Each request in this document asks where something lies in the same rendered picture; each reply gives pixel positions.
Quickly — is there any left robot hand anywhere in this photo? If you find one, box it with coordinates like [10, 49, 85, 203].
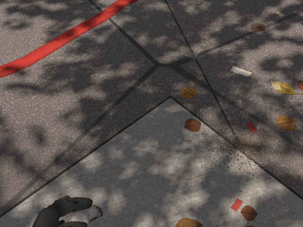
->
[32, 195, 93, 227]

